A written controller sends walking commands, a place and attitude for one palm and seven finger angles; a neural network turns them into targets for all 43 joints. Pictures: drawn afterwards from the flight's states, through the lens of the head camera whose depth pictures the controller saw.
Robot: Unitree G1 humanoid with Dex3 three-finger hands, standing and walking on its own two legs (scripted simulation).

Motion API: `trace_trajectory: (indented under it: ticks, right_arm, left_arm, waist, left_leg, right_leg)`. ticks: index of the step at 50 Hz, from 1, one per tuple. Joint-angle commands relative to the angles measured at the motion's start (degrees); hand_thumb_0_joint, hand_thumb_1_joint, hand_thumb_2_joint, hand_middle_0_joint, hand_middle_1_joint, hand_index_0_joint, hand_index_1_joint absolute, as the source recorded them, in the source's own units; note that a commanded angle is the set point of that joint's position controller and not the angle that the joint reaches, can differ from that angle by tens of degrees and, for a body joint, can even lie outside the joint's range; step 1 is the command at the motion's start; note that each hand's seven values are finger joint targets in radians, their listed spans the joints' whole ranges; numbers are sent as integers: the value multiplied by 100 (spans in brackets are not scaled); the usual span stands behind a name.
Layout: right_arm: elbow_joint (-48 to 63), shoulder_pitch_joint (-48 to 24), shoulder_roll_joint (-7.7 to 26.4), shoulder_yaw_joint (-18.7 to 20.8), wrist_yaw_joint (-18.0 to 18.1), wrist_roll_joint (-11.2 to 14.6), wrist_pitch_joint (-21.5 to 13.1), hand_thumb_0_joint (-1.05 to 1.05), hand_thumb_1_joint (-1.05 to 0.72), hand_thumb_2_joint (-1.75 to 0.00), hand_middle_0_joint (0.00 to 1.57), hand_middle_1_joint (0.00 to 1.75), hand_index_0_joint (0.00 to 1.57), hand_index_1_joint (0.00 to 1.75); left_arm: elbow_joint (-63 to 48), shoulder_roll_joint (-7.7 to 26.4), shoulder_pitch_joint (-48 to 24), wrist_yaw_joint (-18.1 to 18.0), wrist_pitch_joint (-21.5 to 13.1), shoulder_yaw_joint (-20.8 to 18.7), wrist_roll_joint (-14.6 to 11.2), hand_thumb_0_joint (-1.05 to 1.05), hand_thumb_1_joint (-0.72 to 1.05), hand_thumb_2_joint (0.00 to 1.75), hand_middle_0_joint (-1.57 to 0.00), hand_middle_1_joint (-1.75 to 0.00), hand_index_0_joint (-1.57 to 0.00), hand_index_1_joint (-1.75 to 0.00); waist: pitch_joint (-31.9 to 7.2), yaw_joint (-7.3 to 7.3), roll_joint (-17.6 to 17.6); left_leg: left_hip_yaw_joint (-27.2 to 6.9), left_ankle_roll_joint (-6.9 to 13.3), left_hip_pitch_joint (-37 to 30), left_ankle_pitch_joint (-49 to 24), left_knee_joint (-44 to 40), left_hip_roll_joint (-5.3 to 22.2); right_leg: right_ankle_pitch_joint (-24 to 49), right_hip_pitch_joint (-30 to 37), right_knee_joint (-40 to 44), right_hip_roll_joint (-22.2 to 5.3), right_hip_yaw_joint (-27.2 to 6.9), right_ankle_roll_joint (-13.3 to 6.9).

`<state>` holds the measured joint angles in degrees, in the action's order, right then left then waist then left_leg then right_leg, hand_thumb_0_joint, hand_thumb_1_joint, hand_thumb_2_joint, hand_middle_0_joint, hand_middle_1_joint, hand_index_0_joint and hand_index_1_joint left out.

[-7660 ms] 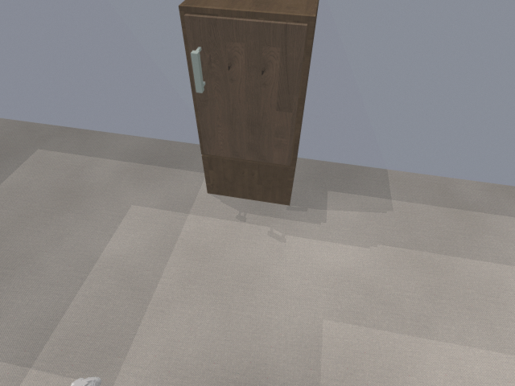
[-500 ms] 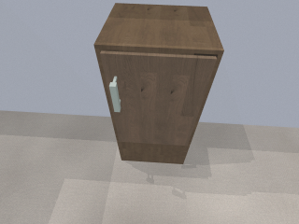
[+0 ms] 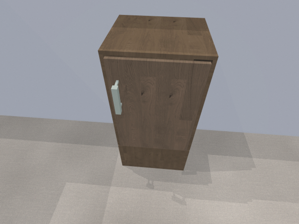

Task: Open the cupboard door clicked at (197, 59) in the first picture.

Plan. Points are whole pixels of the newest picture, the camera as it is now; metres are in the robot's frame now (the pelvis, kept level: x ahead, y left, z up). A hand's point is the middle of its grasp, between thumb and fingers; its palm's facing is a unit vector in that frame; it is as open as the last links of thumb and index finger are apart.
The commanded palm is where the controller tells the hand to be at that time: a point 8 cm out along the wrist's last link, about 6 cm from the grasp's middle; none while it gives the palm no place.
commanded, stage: shuffle to correct the standing spot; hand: left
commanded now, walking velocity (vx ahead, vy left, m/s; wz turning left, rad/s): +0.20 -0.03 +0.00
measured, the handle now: (117, 97) +0.62 +0.17 -0.05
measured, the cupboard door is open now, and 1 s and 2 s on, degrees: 0 0 0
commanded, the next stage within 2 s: come to a stop and stand still in 0.30 s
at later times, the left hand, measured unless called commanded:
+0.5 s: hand out of the picture +0.01 +0.16 -0.19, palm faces +0.11 -0.98 -0.17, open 7.4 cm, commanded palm none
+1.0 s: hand out of the picture +0.08 +0.17 -0.17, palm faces +0.04 -0.97 -0.23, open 7.4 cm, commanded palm none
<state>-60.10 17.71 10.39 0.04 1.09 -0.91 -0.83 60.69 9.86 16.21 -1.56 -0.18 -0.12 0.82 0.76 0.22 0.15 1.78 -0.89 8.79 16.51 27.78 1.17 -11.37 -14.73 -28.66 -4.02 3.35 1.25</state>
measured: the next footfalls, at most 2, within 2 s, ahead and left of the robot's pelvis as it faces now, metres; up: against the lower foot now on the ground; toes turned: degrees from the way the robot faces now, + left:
none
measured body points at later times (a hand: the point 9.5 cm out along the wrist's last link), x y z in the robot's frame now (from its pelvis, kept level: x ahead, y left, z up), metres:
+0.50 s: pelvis +0.05 +0.00 -0.01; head +0.06 +0.00 +0.44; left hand +0.01 +0.21 -0.17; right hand +0.02 -0.21 -0.17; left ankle +0.01 +0.11 -0.73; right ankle +0.05 -0.13 -0.74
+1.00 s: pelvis +0.03 -0.02 +0.00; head +0.04 -0.02 +0.45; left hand +0.08 +0.22 -0.15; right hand +0.06 -0.24 -0.16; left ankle +0.02 +0.11 -0.74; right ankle +0.04 -0.13 -0.74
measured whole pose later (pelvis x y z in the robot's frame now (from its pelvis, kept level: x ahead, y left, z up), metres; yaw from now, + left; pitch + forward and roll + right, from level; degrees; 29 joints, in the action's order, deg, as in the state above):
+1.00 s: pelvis +0.03 -0.02 +0.00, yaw +1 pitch -1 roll +1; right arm -60.7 14.2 9.1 1.4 1.9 -1.0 0.4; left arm 57.9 9.6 14.0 -2.2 0.6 -1.1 1.1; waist 2.1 0.6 0.0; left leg 5.9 -0.5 11.1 16.5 28.8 2.1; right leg -15.8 -14.3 -31.2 -2.8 3.7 0.0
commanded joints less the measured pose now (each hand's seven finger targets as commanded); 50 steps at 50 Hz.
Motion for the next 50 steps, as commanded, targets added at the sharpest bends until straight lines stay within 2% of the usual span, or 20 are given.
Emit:
trace_trajectory:
  ticks: [1, 7, 14, 17, 19, 20, 21, 22, 23, 24, 25, 26, 27, 28, 29, 33, 38, 42, 45, 50]
  right_arm:
    - [134, 350, 430, 81, 25, -22, -39, 0, -90, -90, 20, 30, 20, 30]
    - [160, 517, 410, 118, -20, -74, 29, 0, -90, -90, 20, 30, 20, 30]
    - [107, 798, 472, 156, 12, -36, -131, 0, -90, -90, 20, 30, 20, 30]
    - [125, 752, 428, 165, 33, -8, -189, 0, -90, -90, 20, 30, 20, 30]
    - [155, 666, 253, 136, 31, 1, -235, 0, -90, -90, 20, 30, 20, 30]
    - [194, 587, 90, 107, 16, 6, -252, 0, -90, -90, 20, 30, 20, 30]
    - [259, 456, -7, 101, 15, 5, -243, 0, -90, -90, 20, 30, 20, 30]
    - [324, 260, -66, 93, 33, 7, -226, 0, -90, -90, 20, 30, 20, 30]
    - [298, 237, -138, 74, 34, 23, -216, 0, -90, -90, 20, 30, 20, 30]
    - [145, 529, -225, 51, 36, 47, -209, 0, -90, -90, 20, 30, 20, 30]
    - [-110, 973, -181, 45, 51, 61, -229, 0, -90, -90, 20, 30, 20, 30]
    - [-268, 1187, 198, 93, 109, 15, -256, 0, -90, -90, 20, 30, 20, 30]
    - [-276, 1086, 347, 94, 160, 38, -227, 0, -90, -90, 20, 30, 20, 30]
    - [-279, 855, 360, 77, 198, 60, -197, 0, -90, -90, 20, 30, 20, 30]
    - [-235, 726, 395, 95, 222, 76, -172, 0, -90, -90, 20, 30, 20, 30]
    - [-104, 548, 364, 207, 277, 89, -113, 0, -90, -90, 20, 30, 20, 30]
    - [118, 305, 462, 342, 269, 30, -28, 0, -90, -90, 20, 30, 20, 30]
    - [216, 79, 229, 278, 182, 17, -5, 0, -90, -90, 20, 30, 20, 30]
    - [202, 26, 175, 223, 120, 18, 42, 0, -90, -90, 20, 30, 20, 30]
    - [64, 37, 198, 153, 45, -7, 38, 0, -90, -90, 20, 30, 20, 30]
  left_arm:
    - [-168, 563, 288, -8, -67, -143, 22, 0, 90, 90, -20, -30, -20, -30]
    - [-237, 651, 533, 42, -33, -255, 61, 0, 90, 90, -20, -30, -20, -30]
    - [-308, 320, 652, 108, -138, -273, 71, 0, 90, 90, -20, -30, -20, -30]
    - [-214, 251, 898, 108, -208, -275, 82, 0, 90, 90, -20, -30, -20, -30]
    - [-58, 384, 1265, 79, -268, -329, 76, 0, 90, 90, -20, -30, -20, -30]
    - [79, 564, 1543, 58, -301, -384, 65, 0, 90, 90, -20, -30, -20, -30]
    - [166, 699, 1758, 18, -315, -432, 53, 0, 90, 90, -20, -30, -20, -30]
    - [180, 643, 1766, -25, -291, -430, 71, 0, 90, 90, -20, -30, -20, -30]
    - [124, 561, 1521, -58, -252, -396, 98, 0, 90, 90, -20, -30, -20, -30]
    - [36, 453, 1112, -71, -196, -352, 85, 0, 90, 90, -20, -30, -20, -30]
    - [-48, 272, 801, -80, -132, -299, 41, 0, 90, 90, -20, -30, -20, -30]
    - [-84, 23, 827, -73, -104, -211, -2, 0, 90, 90, -20, -30, -20, -30]
    - [-69, -77, 824, -116, -69, -169, 7, 0, 90, 90, -20, -30, -20, -30]
    - [-32, -24, 764, -141, -34, -161, -5, 0, 90, 90, -20, -30, -20, -30]
    - [-6, 63, 778, -139, -25, -174, -11, 0, 90, 90, -20, -30, -20, -30]
    - [-23, 125, 822, -141, -9, -222, 11, 0, 90, 90, -20, -30, -20, -30]
    - [-334, 190, 613, -96, 42, -299, 50, 0, 90, 90, -20, -30, -20, -30]
    - [-407, 313, 528, -84, 25, -271, 57, 0, 90, 90, -20, -30, -20, -30]
    - [-444, 470, 291, -64, 2, -229, 45, 0, 90, 90, -20, -30, -20, -30]
    - [-442, 526, 47, -33, -3, -171, 18, 0, 90, 90, -20, -30, -20, -30]
  waist:
    - [368, -17, -136]
    - [794, -35, -321]
    - [916, -23, 532]
    - [814, -132, 314]
    - [599, -244, -398]
    - [436, -303, -1033]
    - [292, -337, -1523]
    - [352, -350, -1354]
    - [382, -231, -1055]
    - [285, 29, -803]
    - [189, 186, -358]
    - [54, 118, 504]
    - [100, 42, 1055]
    - [333, -8, 1195]
    - [456, -36, 945]
    - [165, -7, 259]
    - [-186, -22, 217]
    - [-217, -57, -11]
    - [-121, -4, -497]
    - [368, -9, -235]
  left_leg:
    - [-291, 184, 799, 530, -657, 300]
    - [-200, 280, 1195, 1459, -328, 157]
    - [-819, 536, 1139, 1373, -861, 668]
    - [-687, 564, 1253, 646, -549, 651]
    - [-127, 403, 1576, 263, 340, 238]
    - [277, 291, 1956, 467, 1052, -79]
    - [452, 229, 2145, 935, 1614, -115]
    - [362, 193, 2200, 1230, 1763, -35]
    - [284, 175, 1853, 1199, 1383, 47]
    - [257, 154, 1004, 556, 433, 73]
    - [82, 162, 151, -891, -341, 186]
    - [-521, 360, -283, -2972, -337, 909]
    - [-680, 596, -268, -4619, -367, 1331]
    - [-625, 642, -212, -5542, -322, 1324]
    - [-523, 606, -237, -5819, -252, 1224]
    - [-186, 386, -517, -5482, -39, 882]
    - [-109, 454, -458, -4313, 14, 899]
    - [9, 288, 241, -2078, -36, 576]
    - [84, 177, 343, -848, -88, 413]
    - [-40, 174, 474, -284, -535, 427]
  right_leg:
    - [-1071, 211, 680, -272, -505, -285]
    - [-2476, -293, 787, -300, -776, -448]
    - [-1411, -393, -201, 110, -212, -447]
    - [-751, 39, -309, 94, -243, -488]
    - [-275, 633, 8, -302, -768, -645]
    - [99, 1079, 346, -733, -1277, -827]
    - [557, 1251, 699, -1240, -1822, -1071]
    - [1358, 1249, 722, -1461, -1934, -1286]
    - [1878, 946, 558, -1424, -1624, -1284]
    - [1894, 459, 233, -1146, -1101, -1056]
    - [1581, 30, -285, -575, -508, -682]
    - [661, -260, -601, -71, -17, -281]
    - [-253, -158, -527, 70, 106, -98]
    - [-486, -93, -448, 63, 68, -78]
    - [-334, -48, -298, 39, 47, -101]
    - [1579, 157, -241, -123, -22, -116]
    - [1717, 141, -359, -134, -109, -158]
    - [2003, 488, -70, -369, -466, -315]
    - [1341, 275, 296, -544, -657, -413]
    - [-278, -99, 782, -356, -636, -337]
